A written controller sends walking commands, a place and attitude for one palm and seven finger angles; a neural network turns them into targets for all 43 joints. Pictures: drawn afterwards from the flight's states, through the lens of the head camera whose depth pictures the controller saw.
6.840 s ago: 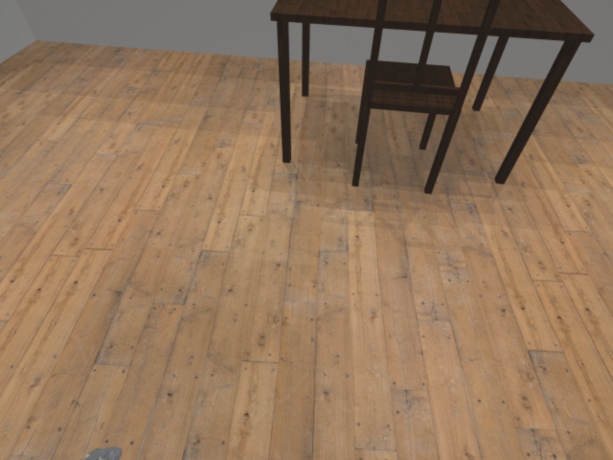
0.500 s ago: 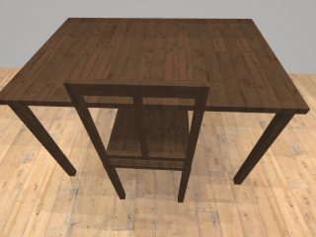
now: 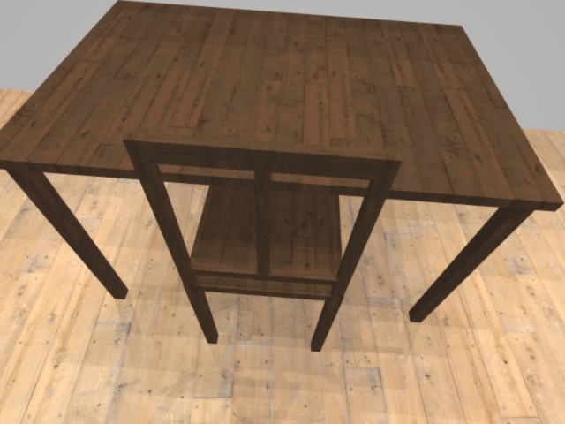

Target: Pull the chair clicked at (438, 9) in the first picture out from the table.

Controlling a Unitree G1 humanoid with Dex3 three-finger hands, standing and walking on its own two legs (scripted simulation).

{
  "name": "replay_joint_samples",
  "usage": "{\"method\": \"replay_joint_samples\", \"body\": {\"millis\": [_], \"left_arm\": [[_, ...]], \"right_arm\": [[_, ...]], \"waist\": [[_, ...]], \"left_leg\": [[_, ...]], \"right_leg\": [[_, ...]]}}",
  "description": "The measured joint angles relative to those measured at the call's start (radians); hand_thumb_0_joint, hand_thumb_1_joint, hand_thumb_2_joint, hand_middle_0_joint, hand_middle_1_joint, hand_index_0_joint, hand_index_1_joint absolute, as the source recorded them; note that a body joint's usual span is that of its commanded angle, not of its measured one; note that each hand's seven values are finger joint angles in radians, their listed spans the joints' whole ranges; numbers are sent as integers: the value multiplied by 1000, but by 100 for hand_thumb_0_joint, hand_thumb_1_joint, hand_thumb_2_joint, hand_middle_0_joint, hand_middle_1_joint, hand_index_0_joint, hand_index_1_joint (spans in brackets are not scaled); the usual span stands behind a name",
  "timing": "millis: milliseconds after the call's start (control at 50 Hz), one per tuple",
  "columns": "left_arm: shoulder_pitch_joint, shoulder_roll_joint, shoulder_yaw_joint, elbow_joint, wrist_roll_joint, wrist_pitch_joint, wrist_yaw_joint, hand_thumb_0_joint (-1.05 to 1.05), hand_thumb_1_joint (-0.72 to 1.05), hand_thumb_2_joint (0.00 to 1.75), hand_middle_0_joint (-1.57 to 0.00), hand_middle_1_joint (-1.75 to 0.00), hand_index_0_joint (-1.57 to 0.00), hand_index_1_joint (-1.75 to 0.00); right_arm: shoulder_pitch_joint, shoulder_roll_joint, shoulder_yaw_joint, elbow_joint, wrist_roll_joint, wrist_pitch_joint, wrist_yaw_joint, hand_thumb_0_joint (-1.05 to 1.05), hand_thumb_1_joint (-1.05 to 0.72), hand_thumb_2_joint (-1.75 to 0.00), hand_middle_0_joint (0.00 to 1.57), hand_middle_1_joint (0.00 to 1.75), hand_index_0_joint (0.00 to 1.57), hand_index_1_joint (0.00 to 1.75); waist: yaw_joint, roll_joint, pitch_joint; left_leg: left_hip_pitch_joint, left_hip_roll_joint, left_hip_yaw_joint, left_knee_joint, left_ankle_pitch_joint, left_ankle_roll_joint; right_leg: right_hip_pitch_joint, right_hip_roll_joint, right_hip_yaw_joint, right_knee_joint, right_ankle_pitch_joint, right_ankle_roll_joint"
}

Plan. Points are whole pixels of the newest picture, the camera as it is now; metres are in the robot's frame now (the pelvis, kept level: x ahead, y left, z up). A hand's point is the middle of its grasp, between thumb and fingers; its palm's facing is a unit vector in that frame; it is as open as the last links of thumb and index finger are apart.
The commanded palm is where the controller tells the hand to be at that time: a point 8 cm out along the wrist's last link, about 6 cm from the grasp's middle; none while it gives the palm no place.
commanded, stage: come to a stop and stand still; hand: left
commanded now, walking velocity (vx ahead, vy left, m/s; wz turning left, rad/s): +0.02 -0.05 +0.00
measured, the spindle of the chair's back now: (263, 229) +0.45 +0.07 -0.06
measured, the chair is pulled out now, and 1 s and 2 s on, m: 0.00 0.00 0.00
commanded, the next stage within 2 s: look again from close up in 0.42 s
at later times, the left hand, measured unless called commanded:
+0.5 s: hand out of the picture -0.01 +0.14 -0.17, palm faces +0.00 -0.98 -0.21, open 7.4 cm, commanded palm none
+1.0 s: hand out of the picture +0.01 +0.14 -0.18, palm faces +0.00 -0.98 -0.20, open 7.4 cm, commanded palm none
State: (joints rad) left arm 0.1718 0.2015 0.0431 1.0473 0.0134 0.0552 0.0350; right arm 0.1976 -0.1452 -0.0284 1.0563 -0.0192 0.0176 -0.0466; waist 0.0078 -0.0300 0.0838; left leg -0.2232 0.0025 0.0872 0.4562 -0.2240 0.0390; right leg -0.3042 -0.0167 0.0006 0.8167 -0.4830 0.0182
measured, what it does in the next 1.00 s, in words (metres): steps on the spot: right foot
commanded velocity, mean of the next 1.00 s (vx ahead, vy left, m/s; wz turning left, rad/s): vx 0.00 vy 0.00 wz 0.00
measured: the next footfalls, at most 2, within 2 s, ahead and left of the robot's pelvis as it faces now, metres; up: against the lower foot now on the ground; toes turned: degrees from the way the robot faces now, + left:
right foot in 0.12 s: +0.00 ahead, -0.08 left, +0.00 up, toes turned -5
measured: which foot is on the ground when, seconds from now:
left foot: down 0.00-1.00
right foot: up 0.00-0.10, down 0.12-1.00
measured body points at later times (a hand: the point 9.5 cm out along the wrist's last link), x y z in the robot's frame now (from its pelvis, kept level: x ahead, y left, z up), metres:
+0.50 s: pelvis -0.02 -0.03 -0.01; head -0.01 -0.04 +0.44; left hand -0.01 +0.19 -0.16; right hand -0.01 -0.25 -0.17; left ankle +0.01 +0.10 -0.74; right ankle -0.05 -0.13 -0.74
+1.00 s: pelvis +0.01 -0.03 +0.00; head +0.02 -0.03 +0.45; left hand +0.01 +0.20 -0.16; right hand +0.04 -0.26 -0.16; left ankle +0.01 +0.10 -0.74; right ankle -0.05 -0.13 -0.74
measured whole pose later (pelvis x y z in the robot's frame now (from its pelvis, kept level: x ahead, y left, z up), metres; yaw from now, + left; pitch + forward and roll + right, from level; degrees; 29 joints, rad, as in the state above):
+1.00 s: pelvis +0.01 -0.03 +0.00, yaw -1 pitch -1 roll +1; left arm 0.30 0.17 -0.02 1.09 0.02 -0.02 0.03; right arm 0.22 -0.17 0.00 1.11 0.00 -0.02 -0.02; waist 0.01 -0.02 0.02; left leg -0.21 0.04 0.08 0.45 -0.23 -0.02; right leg -0.11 0.00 -0.02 0.46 -0.34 -0.02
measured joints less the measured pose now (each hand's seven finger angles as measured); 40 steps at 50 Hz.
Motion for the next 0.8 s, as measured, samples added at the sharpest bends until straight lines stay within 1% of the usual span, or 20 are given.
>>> {"method": "replay_joint_samples", "body": {"millis": [60, 100, 120, 140, 180, 220, 260, 360, 520, 680, 800], "left_arm": [[21, -4, -10, 14, 0, -4, -4, 0, 91, 90, -20, -30, -20, -30], [38, -5, -18, 25, 0, -14, -4, 0, 91, 90, -20, -30, -20, -30], [47, -6, -21, 33, 1, -22, -2, 0, 91, 90, -20, -30, -20, -30], [56, -17, -28, 36, 7, -28, 6, 0, 91, 90, -20, -30, -20, -30], [88, -35, -44, 25, 9, -43, 13, 0, 91, 90, -20, -30, -20, -30], [117, -44, -52, 12, 8, -54, 10, 0, 91, 90, -20, -30, -20, -30], [135, -50, -57, 2, 8, -58, 5, 0, 91, 90, -20, -30, -20, -30], [148, -55, -60, -15, 6, -64, -5, 0, 90, 90, -20, -30, -20, -30], [138, -46, -61, -9, 2, -71, -8, 0, 90, 90, -20, -30, -20, -30], [123, -37, -58, 12, 1, -77, -4, 0, 90, 90, -20, -30, -20, -30], [120, -35, -58, 27, 2, -77, -3, 0, 90, 90, -20, -30, -20, -30]], "right_arm": [[-8, -9, -2, 3, 1, -3, 6, 1, -93, -90, 20, 30, 20, 30], [-8, -11, -2, 7, 7, -5, 10, 1, -92, -90, 20, 30, 20, 30], [-10, -11, -2, 10, 11, -5, 12, 1, -92, -90, 20, 30, 20, 30], [-13, -20, -2, 7, 14, -4, 16, 1, -92, -90, 20, 30, 20, 30], [-4, -36, -2, -19, 12, -3, 27, 1, -92, -90, 20, 30, 20, 30], [16, -44, 1, -42, 7, -2, 37, 1, -92, -90, 20, 30, 20, 30], [37, -48, 3, -55, 4, -6, 41, 1, -91, -90, 20, 30, 20, 30], [77, -46, 14, -46, 2, -7, 43, 1, -91, -90, 20, 30, 20, 30], [101, -21, 29, 5, 6, -18, 40, 1, -91, -90, 20, 30, 20, 30], [87, -9, 34, 45, 11, -29, 33, 1, -91, -90, 20, 30, 20, 30], [61, -14, 32, 54, 12, -33, 27, 1, -91, -90, 20, 30, 20, 30]], "waist": [[-2, 10, -13], [-1, 10, -24], [1, 7, -28], [0, 31, -26], [-14, 67, -31], [-26, 77, -42], [-29, 78, -51], [-23, 70, -60], [-16, 44, -57], [-10, 25, -56], [-4, 18, -58]], "left_leg": [[-2, 2, 1, -16, 16, -6], [-11, -1, 7, -5, 16, -15], [-17, -2, 12, 7, 11, -21], [-26, 16, 8, 30, 4, -27], [-47, 41, -6, 65, -10, -35], [-60, 47, -18, 85, -15, -39], [-66, 46, -23, 96, -19, -41], [-66, 41, -23, 91, -13, -45], [-48, 42, -16, 53, 1, -54], [-25, 44, -12, 31, -2, -59], [-9, 43, -8, 19, -7, -59]], "right_leg": [[69, -11, -11, -135, 38, 2], [133, -20, -14, -282, 137, 0], [155, -22, -8, -333, 168, -14], [158, -5, -12, -342, 174, -21], [153, 19, -24, -335, 173, -25], [146, 26, -34, -318, 162, -29], [137, 25, -39, -298, 150, -33], [124, 20, -40, -272, 137, -38], [127, 22, -33, -287, 141, -45], [150, 25, -29, -312, 141, -47], [167, 24, -26, -329, 141, -46]]}}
